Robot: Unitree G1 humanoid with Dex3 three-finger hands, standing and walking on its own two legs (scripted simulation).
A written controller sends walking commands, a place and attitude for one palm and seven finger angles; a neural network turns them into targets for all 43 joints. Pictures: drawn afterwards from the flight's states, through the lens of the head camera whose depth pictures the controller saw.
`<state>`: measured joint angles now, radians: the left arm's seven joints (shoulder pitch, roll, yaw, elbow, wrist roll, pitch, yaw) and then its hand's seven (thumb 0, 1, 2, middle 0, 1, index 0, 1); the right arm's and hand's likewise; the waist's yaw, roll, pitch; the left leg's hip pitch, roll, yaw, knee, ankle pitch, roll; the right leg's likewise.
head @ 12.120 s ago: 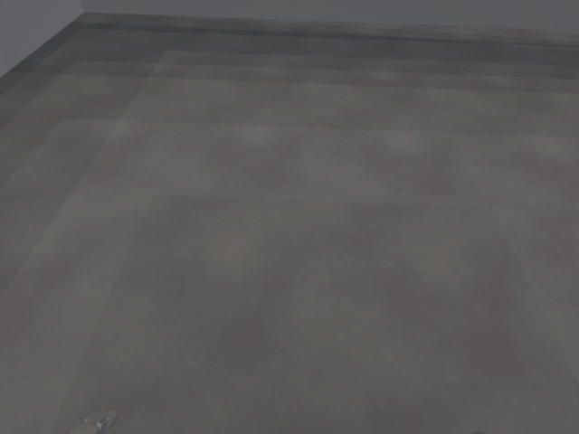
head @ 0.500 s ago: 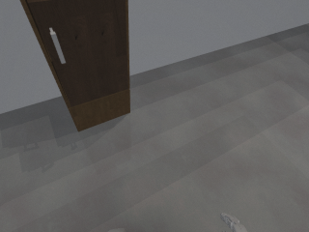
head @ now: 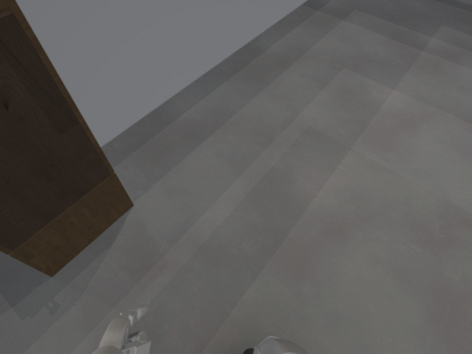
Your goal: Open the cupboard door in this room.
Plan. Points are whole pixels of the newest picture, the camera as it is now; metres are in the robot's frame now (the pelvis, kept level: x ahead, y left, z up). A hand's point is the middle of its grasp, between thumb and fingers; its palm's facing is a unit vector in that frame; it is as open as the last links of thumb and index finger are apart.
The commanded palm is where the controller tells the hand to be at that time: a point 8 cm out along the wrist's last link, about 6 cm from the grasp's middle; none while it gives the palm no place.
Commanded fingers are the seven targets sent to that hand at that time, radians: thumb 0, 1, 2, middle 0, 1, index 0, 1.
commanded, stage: walk to a spot facing it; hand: left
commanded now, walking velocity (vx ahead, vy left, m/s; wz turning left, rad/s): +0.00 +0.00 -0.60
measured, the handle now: out of the picture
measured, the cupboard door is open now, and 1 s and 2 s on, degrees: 0 0 0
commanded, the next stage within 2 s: none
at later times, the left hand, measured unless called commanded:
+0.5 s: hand (98, 319) +0.19 +0.27 -0.16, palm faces -0.16 -0.95 -0.26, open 7.4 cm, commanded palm none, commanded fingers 0.00 0.90 0.90 -0.20 -0.30 -0.20 -0.30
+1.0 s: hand (184, 254) +0.31 +0.12 -0.13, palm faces -0.60 -0.75 -0.28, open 7.4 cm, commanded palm none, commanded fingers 0.00 0.90 0.90 -0.20 -0.30 -0.20 -0.30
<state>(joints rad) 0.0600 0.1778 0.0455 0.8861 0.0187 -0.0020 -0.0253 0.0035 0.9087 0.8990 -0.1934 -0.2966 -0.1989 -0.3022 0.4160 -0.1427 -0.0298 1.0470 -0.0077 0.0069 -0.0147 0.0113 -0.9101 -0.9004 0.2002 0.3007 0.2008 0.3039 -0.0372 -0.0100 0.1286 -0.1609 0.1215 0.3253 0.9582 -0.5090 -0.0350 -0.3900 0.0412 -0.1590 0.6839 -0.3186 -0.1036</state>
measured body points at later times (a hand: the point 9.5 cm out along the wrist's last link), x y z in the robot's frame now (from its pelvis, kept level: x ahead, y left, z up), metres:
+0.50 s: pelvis +0.10 +0.06 +0.01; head +0.15 +0.08 +0.46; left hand +0.20 +0.32 -0.14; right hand +0.20 -0.21 -0.10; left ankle +0.14 +0.17 -0.71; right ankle +0.02 -0.04 -0.68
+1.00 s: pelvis +0.08 +0.03 +0.01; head +0.10 -0.02 +0.45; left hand +0.34 +0.16 -0.11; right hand -0.07 -0.19 -0.15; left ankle +0.13 +0.17 -0.69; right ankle +0.03 -0.04 -0.72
